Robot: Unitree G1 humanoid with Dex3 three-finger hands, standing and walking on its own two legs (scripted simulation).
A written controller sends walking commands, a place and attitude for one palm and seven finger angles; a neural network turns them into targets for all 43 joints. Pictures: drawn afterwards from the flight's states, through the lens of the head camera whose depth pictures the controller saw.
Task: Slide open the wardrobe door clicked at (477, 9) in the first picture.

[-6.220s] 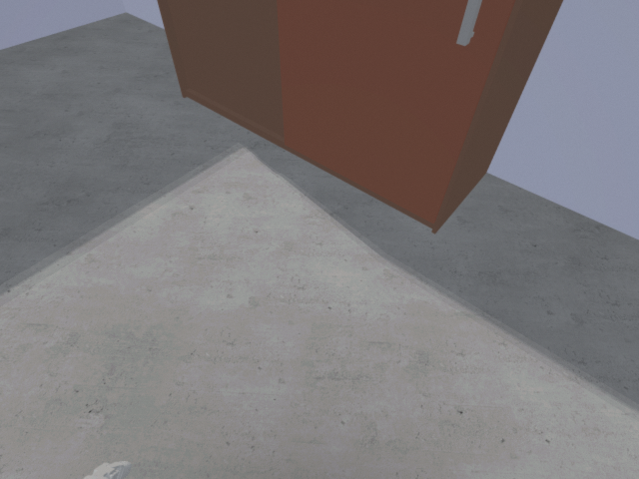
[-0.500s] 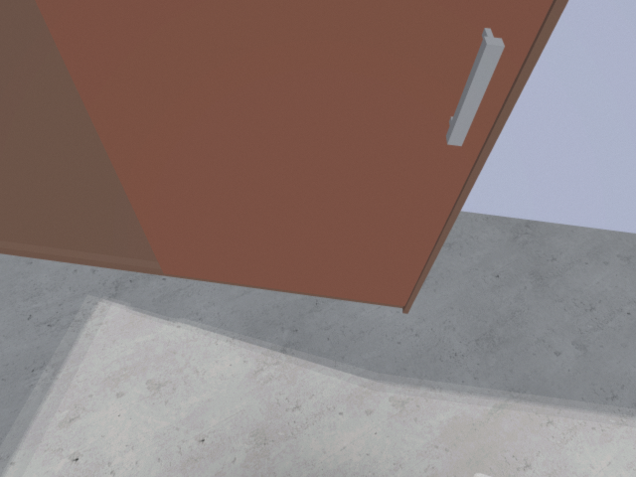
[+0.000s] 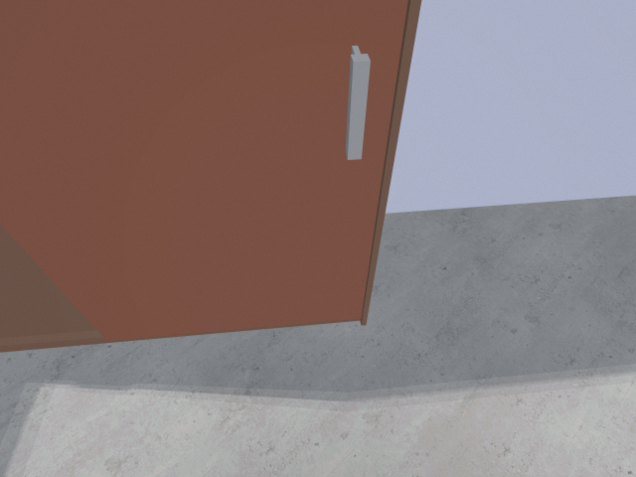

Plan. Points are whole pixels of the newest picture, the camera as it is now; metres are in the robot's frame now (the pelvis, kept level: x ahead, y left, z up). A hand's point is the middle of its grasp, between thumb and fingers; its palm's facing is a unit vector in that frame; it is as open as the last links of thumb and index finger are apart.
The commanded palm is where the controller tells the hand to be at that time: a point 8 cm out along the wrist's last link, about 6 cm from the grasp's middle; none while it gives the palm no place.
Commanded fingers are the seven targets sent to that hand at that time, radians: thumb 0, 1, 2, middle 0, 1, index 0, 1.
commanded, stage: take the last steps up to it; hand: right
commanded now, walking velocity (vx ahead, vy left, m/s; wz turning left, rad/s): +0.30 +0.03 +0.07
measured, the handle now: (354, 104) +0.69 -0.07 +0.12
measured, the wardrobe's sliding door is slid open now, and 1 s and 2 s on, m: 0.00 0.00 0.00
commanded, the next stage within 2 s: come to a stop and stand still in 0.48 s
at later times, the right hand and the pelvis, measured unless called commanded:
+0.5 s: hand (423, 386) +0.29 -0.17 -0.16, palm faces -0.10 +0.97 -0.20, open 7.3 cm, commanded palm none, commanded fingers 0.00 -0.90 -0.90 0.20 0.30 0.20 0.30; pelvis +0.16 +0.00 +0.00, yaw +4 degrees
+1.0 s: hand (434, 385) +0.30 -0.20 -0.18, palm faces +0.02 +0.98 -0.22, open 7.3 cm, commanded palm none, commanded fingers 0.00 -0.90 -0.90 0.20 0.30 0.20 0.30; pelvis +0.23 -0.01 -0.01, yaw +3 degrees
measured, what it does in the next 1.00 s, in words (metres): walks ahead: left foot, then right foot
